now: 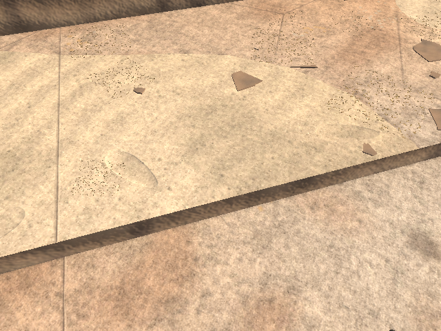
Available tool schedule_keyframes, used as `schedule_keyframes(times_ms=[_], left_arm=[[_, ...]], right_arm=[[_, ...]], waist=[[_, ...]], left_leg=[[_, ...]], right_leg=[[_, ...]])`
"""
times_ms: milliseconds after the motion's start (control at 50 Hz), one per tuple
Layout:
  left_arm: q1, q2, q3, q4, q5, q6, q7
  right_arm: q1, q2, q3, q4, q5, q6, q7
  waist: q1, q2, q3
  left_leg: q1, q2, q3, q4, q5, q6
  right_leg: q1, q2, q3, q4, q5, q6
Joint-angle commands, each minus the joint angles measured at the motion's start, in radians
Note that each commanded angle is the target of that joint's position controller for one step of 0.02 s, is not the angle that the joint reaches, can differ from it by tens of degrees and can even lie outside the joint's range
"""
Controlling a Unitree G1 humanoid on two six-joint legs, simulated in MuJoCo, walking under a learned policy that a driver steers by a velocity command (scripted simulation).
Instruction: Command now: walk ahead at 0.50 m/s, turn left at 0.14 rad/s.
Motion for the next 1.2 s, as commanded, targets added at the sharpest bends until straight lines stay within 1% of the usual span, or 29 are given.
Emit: schedule_keyframes(times_ms=[20, 120, 160, 180, 200, 220, 240, 280, 300, 320, 380, 400, 440, 480, 580, 640, 660, 680, 700, 720, 760, 800, 860, 1020, 1100, 1120, 1140, 1160, 1200], left_arm=[[0.102, 0.125, 0.037, 0.018, -0.017, 0.004, -0.029], [0.102, 0.164, 0.065, 0.037, -0.030, 0.029, -0.026], [0.055, 0.188, 0.076, 0.006, -0.017, 0.019, -0.013], [0.202, 0.067, 0.033, -0.006, -0.013, 0.005, -0.011], [0.123, 0.096, 0.038, -0.008, -0.019, 0.011, -0.040], [0.005, 0.099, 0.053, -0.039, -0.043, 0.016, -0.054], [-0.071, 0.120, 0.064, -0.045, -0.041, 0.005, -0.040], [-0.058, 0.062, 0.056, -0.042, -0.006, 0.006, -0.018], [-0.118, 0.135, 0.098, -0.107, -0.187, 0.028, 0.037], [-0.091, 0.118, 0.092, -0.107, -0.188, 0.046, 0.062], [-0.111, 0.061, 0.087, -0.144, -0.136, 0.086, 0.076], [-0.046, -0.076, 0.025, -0.086, 0.036, 0.062, 0.004], [-0.146, -0.002, 0.044, -0.103, -0.001, 0.047, -0.045], [-0.267, 0.063, 0.052, -0.144, -0.026, 0.055, -0.057], [-0.365, 0.127, 0.063, -0.173, -0.030, 0.063, -0.026], [-0.292, 0.202, 0.099, -0.169, -0.057, 0.038, 0.002], [-0.033, 0.210, 0.119, -0.097, -0.063, 0.062, 0.018], [0.086, 0.344, 0.157, -0.083, -0.026, 0.081, 0.027], [0.077, 0.372, 0.176, -0.091, -0.073, 0.099, 0.031], [0.047, 0.407, 0.180, -0.094, -0.078, 0.103, 0.038], [-0.034, 0.286, 0.156, -0.103, -0.070, 0.104, 0.058], [-0.122, 0.199, 0.130, -0.136, -0.079, 0.105, 0.059], [-0.112, 0.235, 0.136, -0.162, -0.067, 0.095, 0.054], [-0.019, 0.267, 0.148, -0.182, -0.065, 0.105, 0.038], [-0.047, 0.277, 0.151, -0.195, -0.068, 0.114, 0.051], [-0.047, 0.242, 0.141, -0.207, -0.078, 0.106, 0.053], [-0.023, 0.178, 0.123, -0.240, -0.099, 0.099, 0.055], [0.050, 0.192, 0.129, -0.259, -0.089, 0.110, 0.060], [0.018, 0.235, 0.136, -0.209, -0.046, 0.140, 0.061]], right_arm=[[-0.126, -0.023, -0.010, -0.086, -0.006, 0.013, -0.021], [-0.141, -0.060, -0.035, -0.100, -0.001, 0.007, -0.041], [0.055, -0.145, -0.067, -0.053, 0.019, -0.016, -0.062], [0.296, -0.164, -0.059, 0.027, 0.025, -0.024, -0.069], [0.569, -0.179, -0.069, 0.111, 0.000, -0.013, -0.086], [0.603, -0.198, -0.091, 0.166, -0.019, -0.032, -0.111], [0.475, -0.195, -0.098, 0.158, -0.001, -0.042, -0.122], [0.288, -0.014, -0.045, 0.134, 0.015, -0.035, -0.123], [0.167, -0.012, -0.039, 0.083, 0.058, -0.049, -0.102], [0.137, -0.019, -0.038, 0.095, 0.067, -0.057, -0.097], [0.156, -0.068, -0.048, 0.127, 0.045, -0.057, -0.116], [0.233, 0.069, -0.014, 0.120, -0.051, -0.081, -0.111], [0.235, 0.006, -0.020, 0.125, -0.039, -0.089, -0.099], [0.305, -0.066, -0.022, 0.155, -0.022, -0.088, -0.086], [0.371, -0.133, -0.041, 0.182, -0.025, -0.073, -0.076], [0.379, -0.158, -0.052, 0.173, -0.034, -0.058, -0.084], [0.361, -0.224, -0.082, 0.178, 0.041, -0.025, -0.109], [0.435, -0.126, -0.061, 0.107, 0.084, -0.036, -0.114], [0.352, -0.120, -0.061, 0.083, 0.060, -0.048, -0.105], [0.269, -0.085, -0.050, 0.023, 0.053, -0.053, -0.099], [0.208, -0.049, -0.032, 0.006, 0.039, -0.063, -0.105], [0.235, -0.069, -0.035, 0.001, 0.009, -0.029, -0.111], [0.209, -0.076, -0.027, -0.024, 0.005, 0.005, -0.106], [-0.018, -0.110, -0.009, -0.113, 0.033, -0.009, -0.099], [0.137, -0.137, -0.021, -0.086, 0.029, -0.039, -0.118], [0.201, -0.184, -0.035, -0.078, 0.017, -0.050, -0.128], [0.276, -0.274, -0.051, -0.089, 0.008, -0.048, -0.143], [0.285, -0.314, -0.065, -0.076, 0.022, -0.024, -0.140], [0.220, -0.157, -0.032, -0.098, 0.040, -0.009, -0.135]], waist=[[-0.025, -0.060, 0.116], [-0.097, -0.095, 0.092], [-0.171, -0.088, -0.071], [-0.190, 0.126, -0.344], [-0.287, 0.191, -0.393], [-0.296, 0.134, -0.208], [-0.254, 0.133, -0.018], [-0.132, 0.064, 0.007], [-0.094, 0.051, 0.031], [-0.061, 0.047, 0.013], [-0.028, 0.050, 0.108], [-0.043, 0.004, 0.053], [-0.049, 0.018, 0.100], [-0.071, 0.039, 0.118], [-0.079, 0.056, 0.151], [-0.021, 0.062, 0.079], [0.072, 0.128, 0.077], [0.063, -0.113, -0.121], [0.051, -0.179, -0.235], [0.018, -0.128, -0.203], [-0.028, -0.041, -0.035], [-0.100, -0.052, 0.000], [-0.108, -0.036, -0.001], [-0.004, -0.059, 0.066], [-0.089, -0.054, 0.035], [-0.114, -0.013, -0.006], [-0.126, 0.133, -0.093], [-0.081, 0.317, -0.141], [-0.069, 0.068, -0.020]], left_leg=[[-0.061, -0.020, 0.034, -0.167, -0.051, -0.004], [0.209, -0.078, 0.111, -0.359, -0.195, 0.030], [0.711, -0.080, 0.088, -0.255, 0.028, 0.133], [1.269, 0.141, -0.171, -0.247, 0.093, 0.301], [1.424, 0.294, -0.491, -0.461, 0.127, 0.361], [1.296, 0.274, -0.430, -0.513, 0.040, 0.264], [1.040, 0.256, -0.300, -0.555, -0.023, 0.215], [0.768, 0.239, -0.158, -0.644, -0.026, 0.200], [0.755, 0.214, -0.123, -0.674, 0.083, 0.145], [0.730, 0.214, -0.069, -0.692, 0.080, 0.129], [0.587, 0.214, 0.057, -0.746, 0.073, 0.109], [0.599, 0.205, 0.105, -0.774, 0.124, 0.170], [0.561, 0.142, 0.227, -0.783, 0.119, 0.130], [0.637, 0.176, 0.227, -0.786, 0.157, 0.134], [0.936, 0.239, 0.269, -0.699, 0.324, 0.122], [0.909, 0.181, 0.346, -0.464, 0.596, 0.066], [0.780, 0.119, 0.382, -0.116, 0.522, -0.007], [0.360, 0.030, 0.367, 0.307, 0.215, -0.078], [0.217, -0.125, 0.192, 0.592, -0.564, -0.109], [0.137, -0.081, 0.036, 0.635, -0.540, -0.086], [0.110, -0.001, 0.004, 0.493, -0.424, -0.056], [0.228, 0.031, -0.009, 0.378, -0.417, -0.065], [0.303, 0.033, 0.025, 0.227, -0.410, -0.088], [0.328, -0.033, 0.033, -0.223, -0.160, -0.110], [0.555, -0.101, 0.033, -0.440, -0.154, -0.078], [0.679, -0.006, -0.052, -0.480, -0.138, -0.048], [0.847, 0.239, -0.269, -0.509, -0.017, 0.023], [0.912, 0.388, -0.534, -0.552, 0.194, 0.145], [0.791, 0.313, -0.350, -0.516, 0.205, 0.148]], right_leg=[[0.154, -0.286, 0.185, -0.106, 0.699, -0.196], [0.198, -0.288, 0.201, 0.020, 0.935, -0.175], [-0.075, -0.208, 0.162, 0.250, 1.013, -0.087], [-0.457, -0.086, 0.156, 0.560, 0.611, -0.013], [-0.645, 0.051, 0.226, 0.857, -0.211, 0.028], [-0.784, -0.005, 0.350, 1.045, -0.186, -0.015], [-0.824, -0.075, 0.367, 1.107, -0.109, -0.039], [-0.691, -0.146, 0.384, 1.047, -0.001, -0.083], [-0.697, -0.139, 0.365, 1.048, 0.056, -0.037], [-0.683, -0.156, 0.379, 1.021, 0.066, -0.026], [-0.711, -0.176, 0.372, 0.911, 0.111, 0.012], [-0.670, -0.183, 0.352, 0.815, 0.253, -0.022], [-0.597, -0.156, 0.300, 0.593, 0.365, -0.029], [-0.608, -0.133, 0.288, 0.512, 0.371, -0.027], [-0.668, -0.072, 0.267, 0.363, 0.292, -0.061], [-0.394, 0.058, 0.183, 0.329, 0.297, -0.120], [-0.234, 0.069, 0.182, 0.391, 0.258, -0.153], [0.195, -0.139, 0.561, 0.401, 0.379, -0.319], [0.255, -0.270, 0.940, 0.180, 0.482, -0.363], [0.226, -0.256, 0.908, 0.131, 0.472, -0.341], [0.009, -0.220, 0.764, 0.114, 0.450, -0.275], [-0.191, -0.160, 0.687, 0.060, 0.395, -0.244], [-0.319, -0.137, 0.638, 0.006, 0.396, -0.263], [-0.238, -0.097, 0.659, 0.008, 0.274, -0.195], [-0.220, -0.052, 0.691, 0.237, 0.474, -0.107], [-0.271, 0.002, 0.649, 0.366, 0.410, -0.066], [-0.393, 0.084, 0.503, 0.600, 0.163, -0.023], [-0.550, 0.173, 0.383, 0.730, -0.312, -0.008], [-0.576, 0.051, 0.375, 0.868, -0.231, 0.007]])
